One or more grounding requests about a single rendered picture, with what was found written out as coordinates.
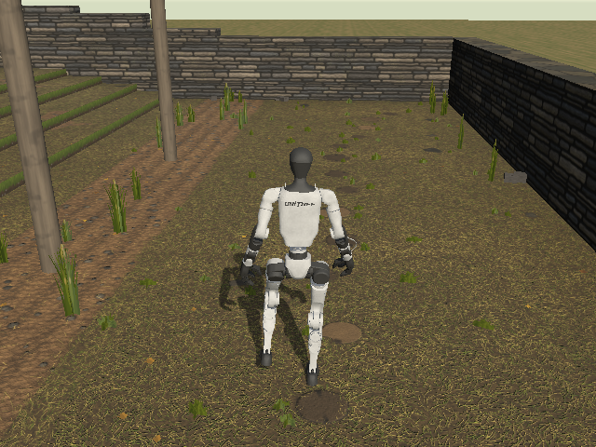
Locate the robot left hand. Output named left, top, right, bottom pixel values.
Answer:
left=240, top=262, right=262, bottom=286

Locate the right robot upper arm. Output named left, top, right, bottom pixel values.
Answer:
left=319, top=188, right=345, bottom=239

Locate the humanoid robot head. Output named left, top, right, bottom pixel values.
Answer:
left=284, top=147, right=316, bottom=193

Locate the humanoid robot torso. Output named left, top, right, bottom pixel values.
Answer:
left=278, top=183, right=321, bottom=279

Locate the right robot forearm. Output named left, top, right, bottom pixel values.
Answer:
left=335, top=225, right=352, bottom=261

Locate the left robot forearm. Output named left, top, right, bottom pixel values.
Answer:
left=242, top=224, right=263, bottom=266

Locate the left robot upper arm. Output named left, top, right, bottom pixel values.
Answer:
left=254, top=187, right=281, bottom=239

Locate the robot right hand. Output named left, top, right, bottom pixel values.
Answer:
left=332, top=257, right=354, bottom=277

